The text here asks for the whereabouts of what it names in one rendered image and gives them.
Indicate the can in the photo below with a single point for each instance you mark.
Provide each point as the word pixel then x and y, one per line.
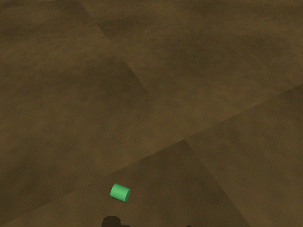
pixel 120 192

